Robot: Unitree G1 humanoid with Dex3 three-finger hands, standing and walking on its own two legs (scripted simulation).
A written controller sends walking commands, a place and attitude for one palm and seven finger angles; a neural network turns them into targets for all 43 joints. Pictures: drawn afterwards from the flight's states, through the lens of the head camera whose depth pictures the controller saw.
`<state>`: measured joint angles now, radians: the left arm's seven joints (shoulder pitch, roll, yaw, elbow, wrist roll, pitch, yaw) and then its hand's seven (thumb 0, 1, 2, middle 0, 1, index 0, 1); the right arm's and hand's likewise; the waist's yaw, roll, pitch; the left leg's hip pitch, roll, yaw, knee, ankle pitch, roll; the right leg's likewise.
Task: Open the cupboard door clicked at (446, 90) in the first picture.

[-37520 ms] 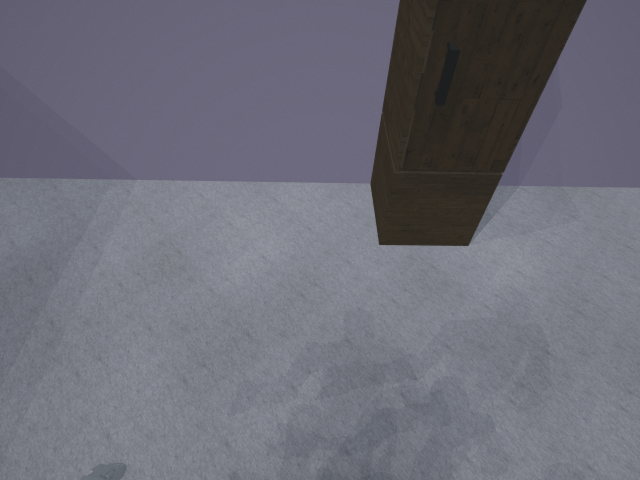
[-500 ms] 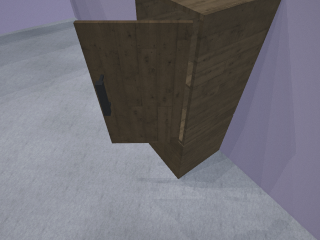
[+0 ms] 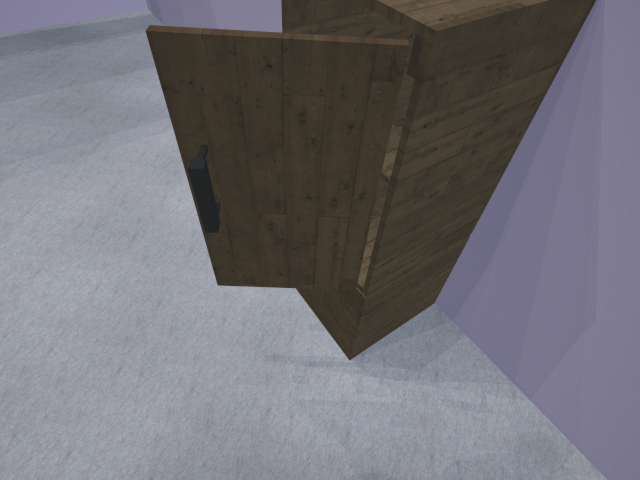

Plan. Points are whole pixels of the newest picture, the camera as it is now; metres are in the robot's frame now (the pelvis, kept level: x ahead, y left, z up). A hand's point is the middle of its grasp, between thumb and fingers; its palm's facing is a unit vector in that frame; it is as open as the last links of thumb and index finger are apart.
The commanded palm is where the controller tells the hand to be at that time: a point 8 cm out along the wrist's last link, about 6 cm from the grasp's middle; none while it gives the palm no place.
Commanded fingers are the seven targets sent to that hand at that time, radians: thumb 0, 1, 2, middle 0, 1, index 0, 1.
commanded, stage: come to a stop and stand still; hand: left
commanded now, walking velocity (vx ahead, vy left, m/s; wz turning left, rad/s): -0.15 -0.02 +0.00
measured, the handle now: (208, 190) +0.55 +0.24 +0.01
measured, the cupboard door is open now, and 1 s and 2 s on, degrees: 55 55 55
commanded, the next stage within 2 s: none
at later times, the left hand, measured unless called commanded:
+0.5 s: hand out of the picture +0.03 +0.20 -0.16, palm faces +0.02 -0.97 -0.25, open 7.4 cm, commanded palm none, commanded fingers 0.00 0.90 0.90 -0.20 -0.30 -0.20 -0.30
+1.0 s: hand out of the picture -0.17 +0.19 -0.17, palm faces +0.06 -0.98 -0.19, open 7.4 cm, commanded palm none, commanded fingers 0.00 0.90 0.90 -0.20 -0.30 -0.20 -0.30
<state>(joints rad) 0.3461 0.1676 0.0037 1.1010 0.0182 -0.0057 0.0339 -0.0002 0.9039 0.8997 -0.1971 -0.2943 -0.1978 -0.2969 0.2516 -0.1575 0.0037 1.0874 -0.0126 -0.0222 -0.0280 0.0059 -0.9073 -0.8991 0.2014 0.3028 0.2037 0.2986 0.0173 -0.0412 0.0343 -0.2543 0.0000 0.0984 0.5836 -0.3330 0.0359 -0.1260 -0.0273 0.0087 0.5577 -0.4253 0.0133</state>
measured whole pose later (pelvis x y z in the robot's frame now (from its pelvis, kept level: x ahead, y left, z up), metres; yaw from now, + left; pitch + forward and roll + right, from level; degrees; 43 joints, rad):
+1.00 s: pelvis -0.11 +0.02 +0.01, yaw +2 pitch -2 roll -1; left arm 0.44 0.18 -0.01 1.06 0.03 0.02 0.03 0.00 0.90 0.90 -0.20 -0.29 -0.20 -0.30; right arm 0.32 -0.17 -0.02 1.06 -0.02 0.04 0.00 0.01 -0.91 -0.90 0.20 0.30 0.21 0.30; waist 0.00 0.00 0.01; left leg -0.32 -0.02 0.07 0.46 -0.12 0.06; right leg -0.20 -0.04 -0.03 0.48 -0.24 0.03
